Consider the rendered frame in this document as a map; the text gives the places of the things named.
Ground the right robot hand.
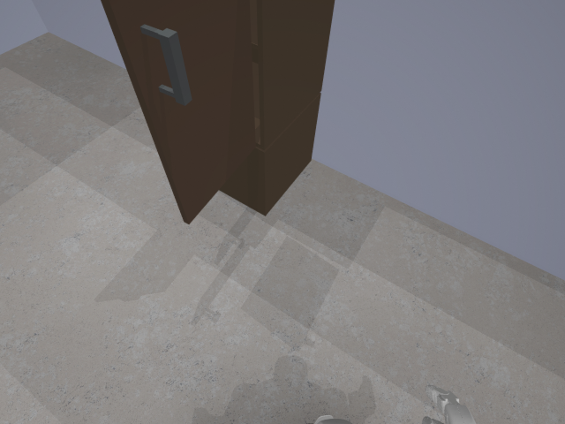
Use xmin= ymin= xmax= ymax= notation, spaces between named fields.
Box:
xmin=422 ymin=385 xmax=476 ymax=424

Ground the cupboard door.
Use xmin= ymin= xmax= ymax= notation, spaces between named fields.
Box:
xmin=101 ymin=0 xmax=256 ymax=224

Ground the handle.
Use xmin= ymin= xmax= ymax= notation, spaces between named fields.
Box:
xmin=140 ymin=24 xmax=192 ymax=106

